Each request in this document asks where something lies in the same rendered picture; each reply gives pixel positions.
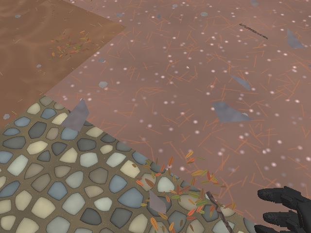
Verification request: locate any right robot hand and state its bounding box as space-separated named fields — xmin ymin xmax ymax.
xmin=254 ymin=186 xmax=311 ymax=233

